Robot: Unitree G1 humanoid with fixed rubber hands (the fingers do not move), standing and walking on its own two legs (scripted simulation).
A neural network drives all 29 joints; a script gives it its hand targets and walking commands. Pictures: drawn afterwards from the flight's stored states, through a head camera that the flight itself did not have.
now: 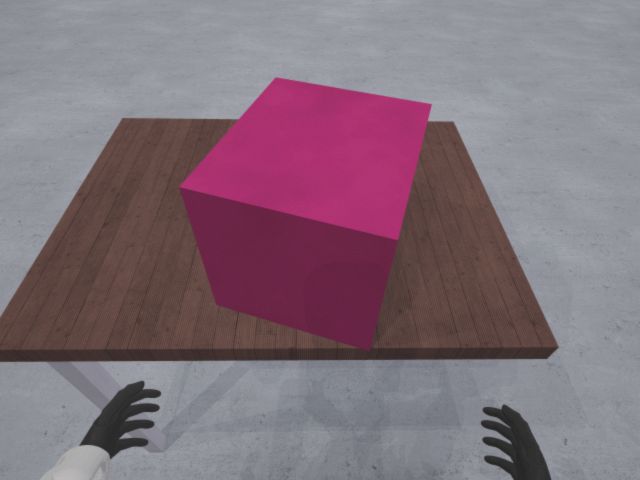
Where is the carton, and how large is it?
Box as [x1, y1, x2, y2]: [179, 77, 431, 350]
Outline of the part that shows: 276,77 179,186 216,304 369,350 431,104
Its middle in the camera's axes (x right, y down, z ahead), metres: +0.00 -0.05 +0.61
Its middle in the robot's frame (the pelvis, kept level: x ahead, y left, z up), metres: +0.49 +0.00 +0.06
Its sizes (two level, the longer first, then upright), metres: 0.294 0.254 0.247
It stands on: a table, 0.69 m high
